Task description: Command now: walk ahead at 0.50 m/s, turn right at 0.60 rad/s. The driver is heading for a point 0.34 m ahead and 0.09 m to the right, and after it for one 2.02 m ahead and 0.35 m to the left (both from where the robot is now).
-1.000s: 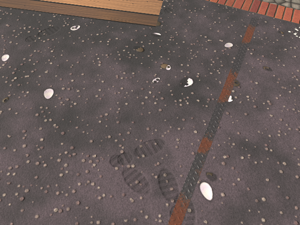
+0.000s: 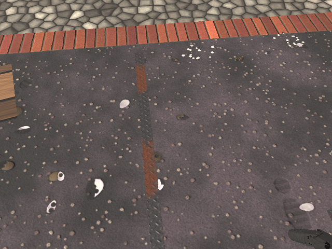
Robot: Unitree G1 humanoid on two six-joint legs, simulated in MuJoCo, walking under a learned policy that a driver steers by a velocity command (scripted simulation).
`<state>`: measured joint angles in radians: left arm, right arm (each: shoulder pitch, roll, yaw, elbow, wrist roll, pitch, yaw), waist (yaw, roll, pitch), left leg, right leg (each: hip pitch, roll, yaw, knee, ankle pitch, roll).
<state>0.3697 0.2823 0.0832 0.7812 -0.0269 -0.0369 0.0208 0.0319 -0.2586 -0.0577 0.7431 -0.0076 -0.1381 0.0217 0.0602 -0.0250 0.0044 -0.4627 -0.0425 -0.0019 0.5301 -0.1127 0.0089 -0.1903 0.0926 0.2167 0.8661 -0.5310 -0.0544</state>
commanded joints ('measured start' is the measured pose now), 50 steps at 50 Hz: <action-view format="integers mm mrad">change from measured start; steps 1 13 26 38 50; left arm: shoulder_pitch -1 -200 89 -115 -153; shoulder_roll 152 48 285 82 161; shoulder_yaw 17 3 66 18 36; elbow -101 -191 -165 -73 -55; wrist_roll -11 1 32 51 -5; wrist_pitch -18 3 -7 -82 -5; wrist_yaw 0 -32 -34 -19 31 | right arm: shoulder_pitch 247 193 393 179 324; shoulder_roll -126 -160 -58 -87 -207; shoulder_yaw -45 -48 19 -23 -76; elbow -14 45 80 63 -4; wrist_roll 13 3 22 37 10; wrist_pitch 12 22 44 95 88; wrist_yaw -8 -19 -4 -12 30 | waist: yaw -142 -98 20 -65 -195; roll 164 90 -231 -35 -6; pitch -159 14 -417 27 -137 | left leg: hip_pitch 669 395 -175 -256 254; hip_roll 420 287 48 174 -7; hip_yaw -607 24 16 -123 62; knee -235 -378 770 463 -71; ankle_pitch -382 188 -506 91 225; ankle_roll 192 164 15 -32 115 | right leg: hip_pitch -616 -549 622 75 140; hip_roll -96 -217 -522 -324 -266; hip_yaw -26 -136 468 -262 -436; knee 462 45 -449 -735 -26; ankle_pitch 56 494 398 617 1049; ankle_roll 21 49 -325 -132 29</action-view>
